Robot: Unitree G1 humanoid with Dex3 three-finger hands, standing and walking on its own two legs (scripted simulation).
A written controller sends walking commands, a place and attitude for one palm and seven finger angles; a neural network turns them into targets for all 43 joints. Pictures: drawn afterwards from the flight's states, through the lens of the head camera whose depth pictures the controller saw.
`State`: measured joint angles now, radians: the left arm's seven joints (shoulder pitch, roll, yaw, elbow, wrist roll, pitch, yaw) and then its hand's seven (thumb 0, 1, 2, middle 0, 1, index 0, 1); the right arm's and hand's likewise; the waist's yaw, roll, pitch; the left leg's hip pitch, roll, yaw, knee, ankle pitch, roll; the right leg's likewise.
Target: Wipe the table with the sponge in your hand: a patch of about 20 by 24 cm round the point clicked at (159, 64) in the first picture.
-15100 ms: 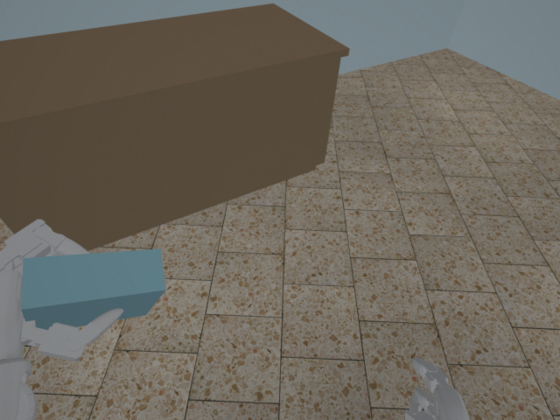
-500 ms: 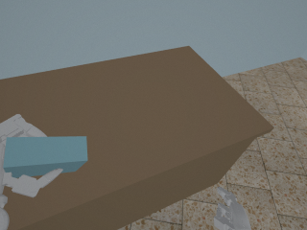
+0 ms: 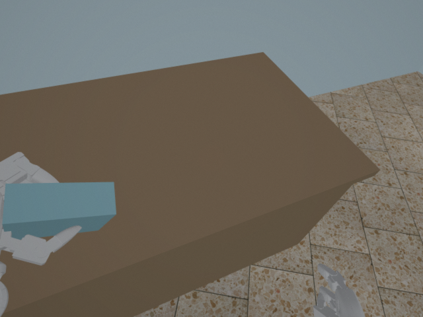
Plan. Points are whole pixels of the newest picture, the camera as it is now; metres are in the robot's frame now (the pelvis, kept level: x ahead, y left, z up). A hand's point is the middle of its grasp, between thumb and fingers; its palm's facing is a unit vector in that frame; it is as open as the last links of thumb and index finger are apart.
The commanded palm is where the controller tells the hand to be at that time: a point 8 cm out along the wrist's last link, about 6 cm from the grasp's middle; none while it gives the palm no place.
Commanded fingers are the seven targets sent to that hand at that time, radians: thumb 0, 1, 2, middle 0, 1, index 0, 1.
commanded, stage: come to a stop and stand still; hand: left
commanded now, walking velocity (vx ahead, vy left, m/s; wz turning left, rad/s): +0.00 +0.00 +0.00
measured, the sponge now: (76, 210) +0.23 +0.22 +0.13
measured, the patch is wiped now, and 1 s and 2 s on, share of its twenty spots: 0.00 0.00 0.00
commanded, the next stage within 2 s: look again from close up in 0.42 s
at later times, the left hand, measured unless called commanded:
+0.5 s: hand (36, 209) +0.21 +0.25 +0.16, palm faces +0.35 -0.85 -0.40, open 9.3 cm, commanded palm +0.16 +0.29 +0.18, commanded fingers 0.00 0.10 1.30 -1.20 -1.60 -1.20 -1.60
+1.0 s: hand (14, 193) +0.22 +0.28 +0.18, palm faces +0.39 -0.79 -0.47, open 9.3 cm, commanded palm +0.14 +0.28 +0.18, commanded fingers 0.00 0.10 1.30 -1.20 -1.60 -1.20 -1.60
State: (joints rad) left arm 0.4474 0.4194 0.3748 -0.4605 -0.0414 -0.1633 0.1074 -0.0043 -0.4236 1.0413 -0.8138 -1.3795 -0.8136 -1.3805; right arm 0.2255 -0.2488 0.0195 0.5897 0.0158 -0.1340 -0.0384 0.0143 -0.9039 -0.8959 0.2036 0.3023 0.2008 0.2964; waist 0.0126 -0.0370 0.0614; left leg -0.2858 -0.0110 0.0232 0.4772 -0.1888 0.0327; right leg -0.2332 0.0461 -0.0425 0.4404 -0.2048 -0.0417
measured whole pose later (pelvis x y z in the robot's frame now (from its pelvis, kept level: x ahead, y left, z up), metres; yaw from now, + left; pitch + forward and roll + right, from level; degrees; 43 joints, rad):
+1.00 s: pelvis -0.02 +0.00 +0.00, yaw +0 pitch +0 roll -2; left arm 0.24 0.49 0.40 -0.31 -0.01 -0.23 0.04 0.00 -0.43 1.04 -0.82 -1.38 -0.82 -1.38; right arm 0.23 -0.21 0.03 0.59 0.01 -0.15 -0.05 0.01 -0.90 -0.90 0.20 0.30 0.20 0.30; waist 0.05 -0.01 0.03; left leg -0.31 0.00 0.03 0.47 -0.16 0.04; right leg -0.24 0.06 -0.04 0.40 -0.16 -0.04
